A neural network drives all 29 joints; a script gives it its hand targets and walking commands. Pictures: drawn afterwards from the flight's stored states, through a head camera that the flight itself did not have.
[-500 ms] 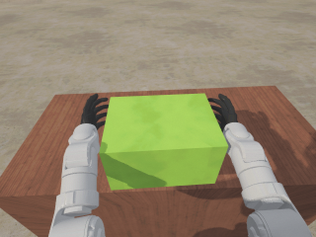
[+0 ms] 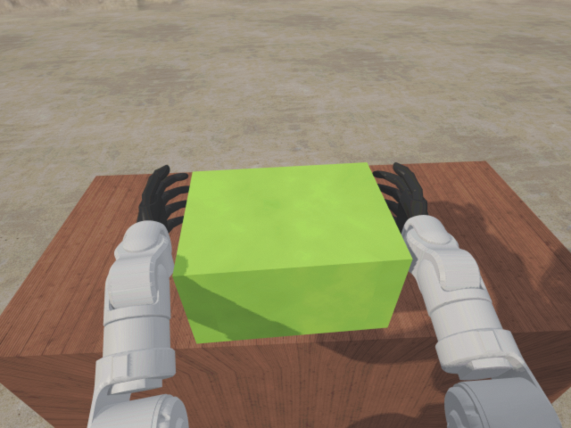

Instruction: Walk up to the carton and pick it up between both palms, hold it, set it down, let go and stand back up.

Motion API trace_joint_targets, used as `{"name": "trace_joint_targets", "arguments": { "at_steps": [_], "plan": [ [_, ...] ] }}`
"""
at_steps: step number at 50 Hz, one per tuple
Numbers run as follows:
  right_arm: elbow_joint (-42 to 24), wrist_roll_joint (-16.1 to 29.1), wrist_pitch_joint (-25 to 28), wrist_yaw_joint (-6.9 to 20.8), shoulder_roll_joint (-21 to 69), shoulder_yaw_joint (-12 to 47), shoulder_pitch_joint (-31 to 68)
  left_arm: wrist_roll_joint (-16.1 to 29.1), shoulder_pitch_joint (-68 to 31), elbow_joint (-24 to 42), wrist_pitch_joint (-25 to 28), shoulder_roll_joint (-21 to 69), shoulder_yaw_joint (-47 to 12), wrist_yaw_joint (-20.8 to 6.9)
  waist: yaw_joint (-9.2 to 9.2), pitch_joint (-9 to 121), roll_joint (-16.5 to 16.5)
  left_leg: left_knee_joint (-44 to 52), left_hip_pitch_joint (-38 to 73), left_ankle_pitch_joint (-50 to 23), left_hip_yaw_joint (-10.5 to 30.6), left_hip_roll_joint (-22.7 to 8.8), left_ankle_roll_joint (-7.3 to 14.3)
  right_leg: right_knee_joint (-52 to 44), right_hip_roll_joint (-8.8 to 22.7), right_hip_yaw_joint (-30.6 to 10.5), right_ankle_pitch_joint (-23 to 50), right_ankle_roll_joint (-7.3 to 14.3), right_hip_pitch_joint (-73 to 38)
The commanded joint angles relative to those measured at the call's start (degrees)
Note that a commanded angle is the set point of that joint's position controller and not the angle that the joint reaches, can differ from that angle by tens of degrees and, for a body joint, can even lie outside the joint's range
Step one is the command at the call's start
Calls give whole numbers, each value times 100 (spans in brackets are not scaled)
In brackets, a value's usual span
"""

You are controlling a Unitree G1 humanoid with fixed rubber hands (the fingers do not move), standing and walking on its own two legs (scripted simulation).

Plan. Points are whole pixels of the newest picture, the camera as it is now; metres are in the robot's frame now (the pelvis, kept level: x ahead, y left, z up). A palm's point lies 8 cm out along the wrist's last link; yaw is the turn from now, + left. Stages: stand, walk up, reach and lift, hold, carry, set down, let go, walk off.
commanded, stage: hold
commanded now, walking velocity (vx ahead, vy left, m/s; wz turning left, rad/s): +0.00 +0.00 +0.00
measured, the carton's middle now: (287, 247) +0.36 +0.01 +0.13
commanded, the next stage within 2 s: none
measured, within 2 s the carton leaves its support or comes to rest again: neither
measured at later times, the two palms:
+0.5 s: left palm (147, 216) +0.36 +0.18 +0.20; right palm (411, 207) +0.37 -0.16 +0.18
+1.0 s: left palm (149, 217) +0.36 +0.18 +0.19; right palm (414, 205) +0.37 -0.17 +0.19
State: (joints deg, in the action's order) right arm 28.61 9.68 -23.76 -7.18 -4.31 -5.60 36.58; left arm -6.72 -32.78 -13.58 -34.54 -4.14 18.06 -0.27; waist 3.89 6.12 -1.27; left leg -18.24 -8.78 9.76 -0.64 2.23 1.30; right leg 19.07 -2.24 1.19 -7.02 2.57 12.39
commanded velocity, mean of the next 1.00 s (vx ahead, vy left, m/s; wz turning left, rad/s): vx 0.00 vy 0.00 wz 0.00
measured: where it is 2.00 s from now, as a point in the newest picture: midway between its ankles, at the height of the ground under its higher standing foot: outside the picture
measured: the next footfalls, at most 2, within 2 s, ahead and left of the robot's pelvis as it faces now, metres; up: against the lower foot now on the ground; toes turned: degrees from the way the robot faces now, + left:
none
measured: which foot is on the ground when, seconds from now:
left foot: down 0.00-1.00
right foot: down 0.00-1.00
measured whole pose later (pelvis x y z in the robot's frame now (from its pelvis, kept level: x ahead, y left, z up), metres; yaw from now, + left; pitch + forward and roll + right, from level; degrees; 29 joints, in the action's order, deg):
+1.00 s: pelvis +0.00 +0.00 +0.00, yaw +0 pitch +0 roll +1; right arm 26.4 10.4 -28.3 -7.8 -5.1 -5.6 39.4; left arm -7.8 -34.2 -10.6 -38.7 -4.1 19.0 -1.3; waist 3.9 6.1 -1.4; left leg -18.2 -8.4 9.5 -0.5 2.2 1.3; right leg 19.1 -2.3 1.2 -6.7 2.6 12.0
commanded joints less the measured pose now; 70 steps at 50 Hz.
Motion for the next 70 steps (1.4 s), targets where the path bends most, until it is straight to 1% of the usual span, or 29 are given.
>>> {"name": "trace_joint_targets", "arguments": {
  "at_steps": [1,2,6,7,9,13,15,20,25,32,34,35,36,40,42,44,46,48,49,50,54,55,57,58,60,61,62,66,70],
  "plan": [
    [-1730,428,308,772,2761,1835,4285,396,-3347,534,77,2962,-2378,-988,-65,1669,70,327,281,-795,279,-29,-142,-294,197,-69,1094,-405,-2152],
    [-1872,522,347,775,2780,1919,4381,323,-3332,581,58,2936,-2373,-968,-160,1823,85,251,415,-1099,306,-39,-117,-302,154,-58,1247,-380,-2092],
    [-1878,626,199,617,2735,1977,3922,445,-3380,880,-36,2936,-2603,-1008,107,1785,147,144,582,-1250,314,10,-234,-296,183,-88,1638,-438,-2191],
    [-2260,634,233,604,2887,2092,4318,401,-3285,661,-30,2783,-2452,-1034,-118,1837,-162,233,309,-926,258,39,-66,-311,206,-97,1513,-506,-2365],
    [-1922,621,176,659,2695,1940,4128,465,-3414,910,-54,2994,-2658,-988,108,1836,163,171,472,-1283,320,-37,-239,-256,141,-33,1586,-386,-2270],
    [-2049,720,98,619,2834,2055,4083,373,-3538,1120,-96,2811,-2540,-1049,16,1880,161,165,437,-1118,313,33,-175,-233,209,-86,1564,-491,-2347],
    [-2029,759,25,603,2637,1947,3948,447,-3422,1204,-159,2894,-2649,-1049,169,2029,339,113,527,-1376,380,16,-273,-210,157,-72,1710,-409,-2287],
    [-2403,861,20,598,2656,2108,4009,416,-3222,1232,-264,2995,-2851,-988,130,2136,369,24,622,-1714,377,19,-290,-201,105,-34,1926,-397,-2376],
    [-1729,649,-176,592,2577,1783,4016,226,-3377,692,-378,2714,-2307,-1184,111,1296,162,322,221,-605,310,20,-146,-390,196,-82,973,-399,-2205],
    [-2183,712,-89,652,2775,1925,4304,543,-3825,1255,-180,3018,-2678,-1071,99,1956,267,245,447,-904,330,-6,-225,-294,146,-48,1115,-364,-2071],
    [-2087,632,-78,680,2767,1899,4395,407,-3630,822,-222,3005,-2561,-1086,88,1634,152,296,327,-795,313,10,-177,-338,142,21,1035,-392,-2061],
    [-2392,685,-64,640,2842,1980,4379,547,-3674,1246,-215,2956,-2646,-1078,94,2081,154,175,481,-1098,315,14,-131,-321,169,-54,1382,-390,-2228],
    [-1862,603,-146,642,2679,1827,4149,502,-3723,991,-226,2919,-2611,-1093,235,1632,174,289,421,-746,345,-31,-195,-338,166,-49,1103,-373,-2005],
    [-1757,647,-90,701,2737,1875,4306,195,-3491,651,-283,2804,-2361,-1106,-1,1462,200,360,359,-630,281,-9,-107,-375,188,-11,903,-399,-2076],
    [-1699,516,-167,648,2693,1671,4133,272,-3571,633,-326,2664,-2292,-1217,116,1300,96,391,136,-361,319,-15,-90,-400,216,-59,733,-378,-2105],
    [-2036,693,-138,638,2705,1930,4041,375,-3458,1159,-279,2861,-2427,-1149,134,1856,235,237,501,-1164,306,-16,-140,-257,178,-37,1522,-374,-2313],
    [-1952,719,-151,643,2726,1854,4113,434,-3686,1199,-224,2858,-2538,-1130,192,1822,159,241,457,-997,354,-31,-190,-281,169,-64,1338,-398,-2251],
    [-1683,686,-191,668,2655,1842,4087,240,-3674,913,-306,2715,-2312,-1139,87,1567,390,261,459,-914,312,32,-168,-350,193,-36,1105,-383,-2027],
    [-1851,732,-162,676,2807,1987,4153,305,-3728,1146,-274,2778,-2417,-1119,42,1841,140,286,483,-820,296,1,-152,-293,157,0,1165,-410,-2194],
    [-1838,758,-156,682,2779,1943,4071,318,-3820,1296,-264,2779,-2504,-1091,74,1844,391,208,497,-1005,301,46,-203,-308,155,-27,1238,-391,-2170],
    [-1989,748,-184,634,2682,1876,4109,338,-3525,1170,-342,2847,-2433,-1118,79,1702,244,310,451,-963,330,2,-165,-295,152,-10,1269,-409,-2205],
    [-2013,712,-160,634,2571,1833,4068,404,-3449,1106,-365,2945,-2634,-1115,233,1753,336,209,554,-1206,324,-35,-254,-293,129,11,1447,-374,-2194],
    [-2203,841,-134,629,2710,2014,4203,434,-3523,1265,-299,2822,-2605,-1118,79,2115,281,133,605,-1385,369,29,-211,-221,137,-45,1648,-426,-2328],
    [-2188,902,-147,634,2655,1985,4037,467,-3574,1476,-336,2993,-2714,-1084,191,2021,439,106,790,-1515,368,-29,-307,-223,91,-4,1613,-362,-2243],
    [-1814,708,-225,670,2507,1727,4030,387,-3508,1064,-379,2948,-2498,-1093,224,1517,206,249,582,-1068,406,-83,-292,-320,53,29,1054,-324,-2004],
    [-1618,681,-247,696,2494,1698,3914,302,-3605,1101,-415,2846,-2408,-1136,205,1551,432,278,575,-1061,362,-61,-310,-329,108,27,1047,-308,-2031],
    [-1776,689,-237,683,2441,1740,4082,268,-3405,805,-448,2762,-2220,-1165,117,1470,120,309,416,-880,323,-43,-225,-359,96,-17,1044,-328,-2059],
    [-2208,739,-157,663,2698,1917,4272,433,-3631,1113,-363,2775,-2415,-1141,72,1813,35,290,406,-773,319,5,-120,-302,148,-23,1190,-429,-2222],
    [-2228,813,-145,645,2691,1931,4174,419,-3635,1270,-345,2924,-2569,-1110,95,2024,333,186,561,-1148,374,10,-209,-213,136,-68,1430,-401,-2269]
  ]
}}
